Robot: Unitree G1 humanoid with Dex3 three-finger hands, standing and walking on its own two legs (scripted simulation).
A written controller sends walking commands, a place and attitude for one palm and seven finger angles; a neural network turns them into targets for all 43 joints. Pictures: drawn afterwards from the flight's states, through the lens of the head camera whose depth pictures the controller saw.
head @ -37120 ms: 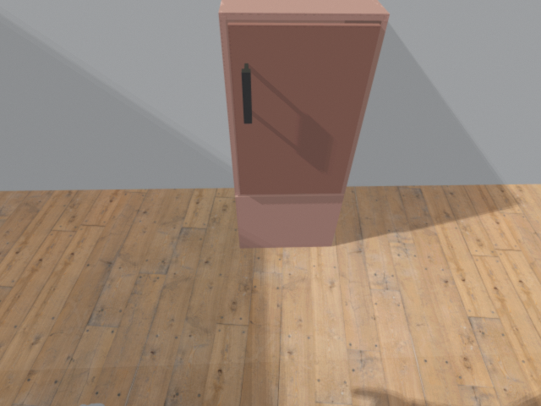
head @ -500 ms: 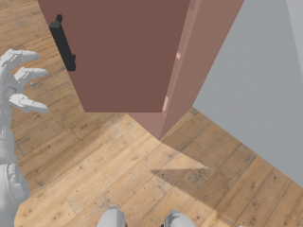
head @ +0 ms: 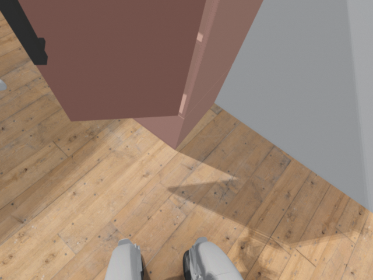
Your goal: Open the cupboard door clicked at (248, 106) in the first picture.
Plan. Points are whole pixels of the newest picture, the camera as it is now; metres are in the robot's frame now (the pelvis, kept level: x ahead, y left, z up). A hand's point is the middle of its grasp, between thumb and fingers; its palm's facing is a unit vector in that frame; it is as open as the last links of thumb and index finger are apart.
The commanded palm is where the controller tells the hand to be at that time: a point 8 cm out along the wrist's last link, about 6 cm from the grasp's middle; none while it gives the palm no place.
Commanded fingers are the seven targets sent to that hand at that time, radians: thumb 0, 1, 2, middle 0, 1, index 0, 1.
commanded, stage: move the hooked fingers beside the handle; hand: left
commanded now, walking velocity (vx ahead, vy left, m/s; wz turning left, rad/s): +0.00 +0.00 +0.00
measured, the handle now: (25, 22) +0.60 +0.26 +0.10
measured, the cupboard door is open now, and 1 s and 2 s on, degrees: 45 45 45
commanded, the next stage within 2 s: slide the fingers in behind the handle in 0.92 s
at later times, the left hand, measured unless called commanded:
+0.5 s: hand out of the picture +0.54 +0.33 +0.10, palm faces +0.05 -1.00 +0.01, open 14.0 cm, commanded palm +0.54 +0.35 +0.10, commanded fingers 0.00 -0.50 0.30 -0.30 -1.20 -0.30 -1.20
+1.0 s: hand out of the picture +0.53 +0.31 +0.11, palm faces +0.07 -1.00 +0.00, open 14.0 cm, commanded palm +0.53 +0.35 +0.10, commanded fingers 0.00 -0.50 0.30 -0.30 -1.20 -0.30 -1.20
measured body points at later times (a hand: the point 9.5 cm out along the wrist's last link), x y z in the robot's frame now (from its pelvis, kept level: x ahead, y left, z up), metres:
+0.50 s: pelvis +0.01 +0.02 +0.00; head +0.18 +0.07 +0.41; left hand +0.53 +0.38 +0.10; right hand -0.02 -0.25 -0.08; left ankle +0.04 +0.10 -0.66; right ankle +0.01 -0.14 -0.66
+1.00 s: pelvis +0.01 +0.01 +0.00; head +0.17 +0.05 +0.42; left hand +0.53 +0.37 +0.11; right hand +0.00 -0.26 -0.09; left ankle +0.04 +0.10 -0.66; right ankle +0.01 -0.14 -0.66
